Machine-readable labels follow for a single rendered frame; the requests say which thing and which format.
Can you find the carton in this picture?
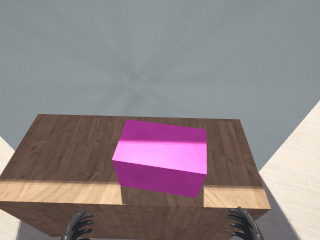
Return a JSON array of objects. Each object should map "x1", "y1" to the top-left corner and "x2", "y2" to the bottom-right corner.
[{"x1": 112, "y1": 119, "x2": 207, "y2": 198}]

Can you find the robot right hand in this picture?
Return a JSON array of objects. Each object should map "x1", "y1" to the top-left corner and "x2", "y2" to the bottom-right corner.
[{"x1": 227, "y1": 206, "x2": 264, "y2": 240}]

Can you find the robot left hand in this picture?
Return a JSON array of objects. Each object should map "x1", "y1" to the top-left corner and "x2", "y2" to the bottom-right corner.
[{"x1": 60, "y1": 209, "x2": 94, "y2": 240}]

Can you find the pedestal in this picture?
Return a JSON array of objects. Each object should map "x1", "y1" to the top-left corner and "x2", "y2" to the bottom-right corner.
[{"x1": 0, "y1": 114, "x2": 271, "y2": 240}]

